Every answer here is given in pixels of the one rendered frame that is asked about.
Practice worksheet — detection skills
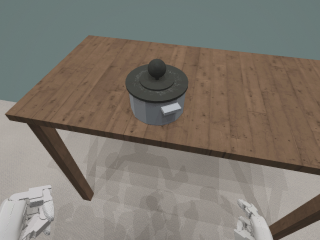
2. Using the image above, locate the pot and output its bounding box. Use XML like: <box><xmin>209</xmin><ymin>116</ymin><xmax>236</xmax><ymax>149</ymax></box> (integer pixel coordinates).
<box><xmin>129</xmin><ymin>93</ymin><xmax>186</xmax><ymax>126</ymax></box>

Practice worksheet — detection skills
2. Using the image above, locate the table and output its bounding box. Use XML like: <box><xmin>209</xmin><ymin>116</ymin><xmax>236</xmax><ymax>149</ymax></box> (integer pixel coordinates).
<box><xmin>5</xmin><ymin>35</ymin><xmax>320</xmax><ymax>240</ymax></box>

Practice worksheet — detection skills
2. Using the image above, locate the knob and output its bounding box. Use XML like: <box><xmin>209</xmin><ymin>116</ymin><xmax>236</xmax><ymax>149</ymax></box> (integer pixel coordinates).
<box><xmin>147</xmin><ymin>59</ymin><xmax>166</xmax><ymax>78</ymax></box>

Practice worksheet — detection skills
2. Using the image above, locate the lid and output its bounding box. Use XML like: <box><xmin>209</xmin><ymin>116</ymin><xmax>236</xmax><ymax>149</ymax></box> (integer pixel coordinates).
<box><xmin>125</xmin><ymin>64</ymin><xmax>189</xmax><ymax>104</ymax></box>

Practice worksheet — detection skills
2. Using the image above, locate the left robot hand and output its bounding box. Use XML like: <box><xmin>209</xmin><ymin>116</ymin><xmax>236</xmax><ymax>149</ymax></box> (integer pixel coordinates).
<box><xmin>0</xmin><ymin>185</ymin><xmax>55</xmax><ymax>240</ymax></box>

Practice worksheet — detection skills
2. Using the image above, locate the right robot hand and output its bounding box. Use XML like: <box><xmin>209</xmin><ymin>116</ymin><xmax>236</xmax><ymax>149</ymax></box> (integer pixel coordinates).
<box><xmin>234</xmin><ymin>199</ymin><xmax>273</xmax><ymax>240</ymax></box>

